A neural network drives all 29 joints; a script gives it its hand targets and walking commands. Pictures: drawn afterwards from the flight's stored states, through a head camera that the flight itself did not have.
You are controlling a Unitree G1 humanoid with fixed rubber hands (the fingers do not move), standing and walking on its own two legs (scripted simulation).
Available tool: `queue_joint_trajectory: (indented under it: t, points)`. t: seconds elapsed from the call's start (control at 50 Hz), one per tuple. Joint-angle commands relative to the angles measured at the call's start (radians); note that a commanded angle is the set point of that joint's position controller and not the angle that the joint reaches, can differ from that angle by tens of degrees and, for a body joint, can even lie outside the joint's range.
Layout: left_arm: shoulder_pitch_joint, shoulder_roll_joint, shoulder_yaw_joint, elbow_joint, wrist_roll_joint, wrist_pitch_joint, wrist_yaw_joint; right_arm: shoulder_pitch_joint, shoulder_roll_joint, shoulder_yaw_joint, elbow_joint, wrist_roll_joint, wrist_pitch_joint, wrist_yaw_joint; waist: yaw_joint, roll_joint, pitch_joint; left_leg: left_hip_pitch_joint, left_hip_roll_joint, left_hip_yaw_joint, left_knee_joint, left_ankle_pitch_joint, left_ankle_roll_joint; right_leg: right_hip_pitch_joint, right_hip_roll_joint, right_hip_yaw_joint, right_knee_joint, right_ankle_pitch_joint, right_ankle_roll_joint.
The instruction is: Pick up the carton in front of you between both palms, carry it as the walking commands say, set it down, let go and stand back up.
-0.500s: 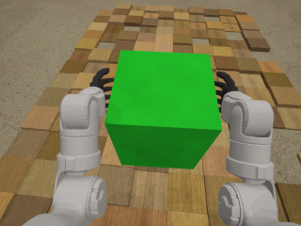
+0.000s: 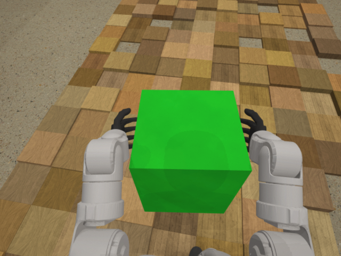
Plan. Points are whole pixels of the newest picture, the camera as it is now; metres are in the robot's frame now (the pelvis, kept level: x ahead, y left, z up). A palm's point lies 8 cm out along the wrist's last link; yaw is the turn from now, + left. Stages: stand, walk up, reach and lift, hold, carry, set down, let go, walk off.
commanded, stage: carry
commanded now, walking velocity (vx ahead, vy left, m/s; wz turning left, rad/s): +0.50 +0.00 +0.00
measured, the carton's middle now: (185, 155) +0.34 +0.00 +0.00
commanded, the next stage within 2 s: none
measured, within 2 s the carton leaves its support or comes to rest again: neither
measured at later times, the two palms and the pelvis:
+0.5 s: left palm (143, 28) +0.67 +0.13 +0.14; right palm (250, 36) +0.63 -0.16 +0.14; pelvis +0.29 +0.01 +0.03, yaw -2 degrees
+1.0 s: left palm out of the picture +0.95 +0.09 +0.17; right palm out of the picture +0.97 -0.21 +0.17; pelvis +0.59 -0.08 +0.02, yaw -2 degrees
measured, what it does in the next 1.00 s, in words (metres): walks ahead: left foot, then right foot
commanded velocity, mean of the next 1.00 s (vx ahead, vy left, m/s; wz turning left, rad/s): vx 0.50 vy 0.00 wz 0.00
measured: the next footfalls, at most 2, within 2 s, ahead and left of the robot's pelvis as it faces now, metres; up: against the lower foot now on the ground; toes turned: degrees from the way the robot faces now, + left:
left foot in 0.26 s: +0.31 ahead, +0.14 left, +0.03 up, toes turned +4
right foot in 0.62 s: +0.52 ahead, -0.12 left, +0.01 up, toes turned -6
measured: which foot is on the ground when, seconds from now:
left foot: up 0.00-0.24, down 0.26-0.62, up 0.64-1.00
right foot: down 0.00-0.34, up 0.36-0.60, down 0.62-1.00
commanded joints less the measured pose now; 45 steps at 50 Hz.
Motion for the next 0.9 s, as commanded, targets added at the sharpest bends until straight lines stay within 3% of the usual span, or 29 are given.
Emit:
queue_joint_trajectory:
  t: [0.0, 0.06, 0.12, 0.16, 0.24, 0.26, 0.28, 0.3, 0.32, 0.34, 0.36, 0.38, 0.4, 0.44, 0.5, 0.54, 0.58, 0.6, 0.62, 0.64, 0.66, 0.7, 0.74, 0.84, 0.88]
  points:
    - [-0.78, -1.048, -0.75, -0.206, -0.494, -0.038, -0.239, -0.761, 1.085, 0.761, -0.145, 0.434, -0.036, 0.227, 0.018, -0.092, -0.58, -0.351, 0.062, -0.057, 0.081, 0.04, 0.018, 0.651, -0.317, 0.445, -0.145, 0.145, -0.019]
    - [-0.77, -1.012, -0.76, -0.196, -0.521, -0.042, -0.246, -0.723, 1.044, 0.751, -0.121, 0.402, -0.047, 0.204, 0.022, -0.127, -0.566, -0.327, 0.053, -0.01, -0.075, 0.05, -0.002, 0.579, -0.28, 0.342, -0.142, 0.154, -0.024]
    - [-0.749, -0.974, -0.738, -0.152, -0.521, -0.035, -0.256, -0.696, 1.002, 0.729, -0.087, 0.369, -0.044, 0.189, 0.032, -0.162, -0.543, -0.367, 0.054, 0.026, -0.193, 0.12, -0.014, 0.577, -0.265, 0.304, -0.115, 0.223, -0.044]
    - [-0.743, -0.959, -0.72, -0.118, -0.513, -0.024, -0.26, -0.693, 0.983, 0.714, -0.067, 0.357, -0.033, 0.188, 0.032, -0.162, -0.505, -0.374, 0.06, 0.039, -0.296, 0.194, -0.02, 0.567, -0.253, 0.278, -0.11, 0.26, -0.038]
    - [-0.724, -0.951, -0.679, -0.028, -0.483, 0.0, -0.264, -0.677, 0.979, 0.68, 0.006, 0.35, -0.003, 0.206, 0.01, -0.166, -0.442, -0.163, 0.013, 0.105, -0.591, 0.305, -0.018, 0.471, -0.22, 0.176, -0.08, 0.361, 0.036]
    - [-0.722, -0.957, -0.669, -0.008, -0.476, 0.006, -0.265, -0.68, 0.985, 0.67, 0.035, 0.347, -0.001, 0.213, -0.004, -0.128, -0.437, -0.072, -0.021, 0.144, -0.687, 0.376, -0.013, 0.451, -0.17, 0.109, -0.003, 0.383, 0.075]
    - [-0.753, -0.978, -0.66, -0.002, -0.479, 0.015, -0.267, -0.688, 0.989, 0.649, 0.071, 0.34, -0.009, 0.215, -0.016, 0.003, -0.489, 0.174, -0.013, 0.109, -0.69, 0.493, 0.052, 0.311, -0.115, 0.059, 0.138, 0.447, 0.146]
    - [-0.782, -0.988, -0.654, -0.002, -0.483, 0.018, -0.271, -0.653, 1.008, 0.637, 0.101, 0.345, -0.017, 0.215, -0.082, 0.059, -0.561, 0.442, 0.035, -0.014, -0.707, 0.533, 0.132, 0.108, -0.091, 0.059, 0.292, 0.332, 0.199]
    - [-0.799, -1.015, -0.658, 0.003, -0.491, 0.018, -0.278, -0.646, 1.009, 0.631, 0.095, 0.345, -0.028, 0.212, -0.145, 0.205, -0.576, 0.648, 0.159, -0.24, -0.769, 0.62, 0.211, -0.156, -0.015, 0.076, 0.455, -0.153, 0.231]
    - [-0.819, -1.046, -0.66, 0.015, -0.5, 0.012, -0.28, -0.677, 1.011, 0.633, 0.069, 0.357, -0.031, 0.211, -0.145, 0.23, -0.58, 0.774, 0.278, -0.38, -0.73, 0.795, 0.265, -0.336, 0.018, 0.14, 0.626, -0.432, 0.24]
    - [-0.833, -1.047, -0.65, 0.028, -0.496, 0.003, -0.276, -0.735, 1.033, 0.651, 0.029, 0.378, -0.031, 0.211, -0.153, 0.112, -0.586, 0.793, 0.289, -0.371, -0.679, 0.802, 0.274, -0.401, -0.025, 0.224, 0.692, -0.435, 0.22]
    - [-0.819, -1.049, -0.638, 0.016, -0.491, 0.0, -0.266, -0.792, 1.06, 0.676, -0.032, 0.405, -0.034, 0.209, -0.152, 0.07, -0.57, 0.744, 0.301, -0.37, -0.668, 0.7, 0.268, -0.433, -0.058, 0.268, 0.696, -0.412, 0.213]
    - [-0.823, -1.043, -0.627, -0.004, -0.482, 0.002, -0.253, -0.852, 1.078, 0.698, -0.087, 0.435, -0.033, 0.207, -0.128, 0.048, -0.559, 0.703, 0.289, -0.341, -0.682, 0.574, 0.228, -0.436, -0.09, 0.297, 0.633, -0.371, 0.206]
    - [-0.783, -1.004, -0.605, -0.02, -0.447, 0.014, -0.224, -0.882, 1.087, 0.715, -0.127, 0.476, -0.022, 0.207, -0.109, 0.082, -0.521, 0.589, 0.255, -0.265, -0.724, 0.426, 0.192, -0.367, -0.097, 0.26, 0.478, -0.314, 0.222]
    - [-0.694, -0.953, -0.574, 0.018, -0.376, 0.024, -0.199, -0.833, 1.079, 0.709, -0.07, 0.49, -0.004, 0.225, -0.107, 0.146, -0.484, 0.42, 0.202, -0.14, -0.736, 0.365, 0.177, -0.204, -0.088, 0.21, 0.208, -0.159, 0.25]
    - [-0.677, -0.929, -0.557, 0.04, -0.346, 0.022, -0.199, -0.809, 1.079, 0.706, -0.011, 0.481, -0.005, 0.242, -0.09, 0.158, -0.474, 0.289, 0.153, -0.032, -0.68, 0.439, 0.143, -0.006, -0.041, 0.122, 0.048, 0.014, 0.254]
    - [-0.676, -0.927, -0.545, 0.074, -0.327, 0.016, -0.21, -0.79, 1.095, 0.701, 0.043, 0.474, -0.011, 0.252, -0.034, 0.095, -0.484, 0.139, 0.11, 0.078, -0.506, 0.429, 0.112, 0.265, -0.005, 0.022, -0.055, 0.2, 0.243]
    - [-0.665, -0.922, -0.536, 0.095, -0.327, 0.013, -0.219, -0.803, 1.097, 0.702, 0.051, 0.468, -0.014, 0.254, 0.012, -0.01, -0.507, 0.02, 0.053, 0.122, -0.333, 0.381, 0.088, 0.45, 0.014, -0.023, -0.05, 0.134, 0.241]
    - [-0.671, -0.922, -0.535, 0.115, -0.324, 0.007, -0.226, -0.856, 1.093, 0.699, 0.053, 0.474, -0.01, 0.255, 0.049, -0.14, -0.524, -0.226, 0.0, 0.077, -0.143, 0.027, 0.04, 0.665, -0.152, 0.241, -0.002, 0.252, 0.17]
    - [-0.72, -0.903, -0.542, 0.099, -0.336, -0.001, -0.225, -0.883, 1.113, 0.698, 0.041, 0.479, -0.002, 0.254, 0.042, -0.327, -0.566, -0.416, -0.065, 0.051, 0.093, -0.103, -0.002, 0.752, -0.34, 0.63, -0.059, 0.206, 0.046]
    - [-0.764, -0.924, -0.566, 0.055, -0.374, 0.001, -0.225, -0.907, 1.109, 0.694, 0.032, 0.477, 0.0, 0.246, 0.033, -0.272, -0.556, -0.509, -0.014, -0.024, 0.195, -0.105, 0.003, 0.753, -0.358, 0.673, -0.074, 0.091, 0.033]
    - [-0.891, -0.971, -0.614, -0.075, -0.45, 0.002, -0.223, -0.946, 1.107, 0.689, -0.022, 0.483, 0.009, 0.222, 0.039, -0.129, -0.524, -0.522, 0.032, -0.047, 0.19, -0.012, -0.004, 0.652, -0.319, 0.568, -0.065, 0.128, 0.041]
    - [-0.968, -0.989, -0.635, -0.181, -0.506, 0.015, -0.221, -0.941, 1.081, 0.678, -0.087, 0.471, 0.02, 0.193, 0.02, -0.128, -0.526, -0.47, 0.058, -0.045, 0.089, 0.067, 0.005, 0.581, -0.286, 0.505, -0.1, 0.031, 0.06]
    - [-0.971, -0.933, -0.644, -0.264, -0.554, 0.07, -0.223, -0.889, 0.959, 0.638, -0.177, 0.39, 0.058, 0.135, 0.036, -0.121, -0.532, -0.509, 0.047, 0.0, -0.123, 0.059, 0.0, 0.624, -0.289, 0.458, -0.12, 0.105, 0.008]
    - [-0.97, -0.907, -0.645, -0.253, -0.557, 0.091, -0.228, -0.871, 0.912, 0.626, -0.169, 0.356, 0.076, 0.128, 0.047, -0.103, -0.518, -0.462, 0.032, 0.022, -0.262, 0.157, 0.001, 0.62, -0.278, 0.427, -0.13, 0.188, 0.013]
